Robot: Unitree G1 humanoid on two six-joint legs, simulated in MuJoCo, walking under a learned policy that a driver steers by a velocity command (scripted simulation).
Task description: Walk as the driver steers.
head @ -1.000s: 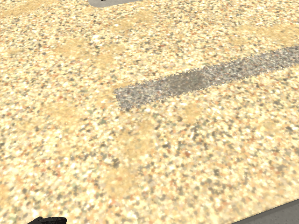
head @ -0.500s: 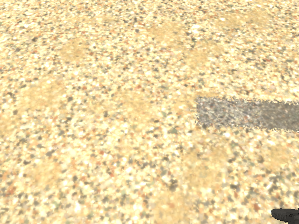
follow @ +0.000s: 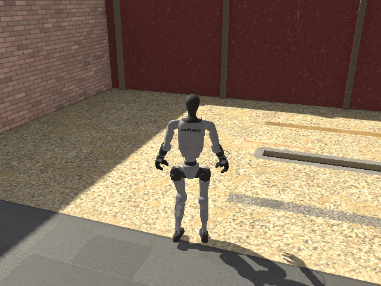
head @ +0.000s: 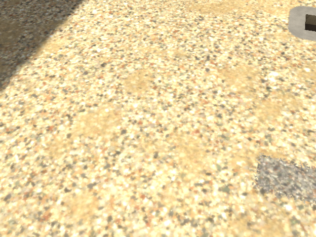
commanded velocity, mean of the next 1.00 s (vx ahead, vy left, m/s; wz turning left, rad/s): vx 0.09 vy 0.00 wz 0.09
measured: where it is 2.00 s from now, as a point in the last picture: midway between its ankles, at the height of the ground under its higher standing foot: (169, 204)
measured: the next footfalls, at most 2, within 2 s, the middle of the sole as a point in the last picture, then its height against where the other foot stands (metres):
left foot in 0.26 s outside the picture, level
left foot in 1.42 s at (142, 234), level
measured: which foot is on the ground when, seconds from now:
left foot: up 0.00-0.24, down 0.26-0.92, up 0.94-1.00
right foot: down 0.00-1.00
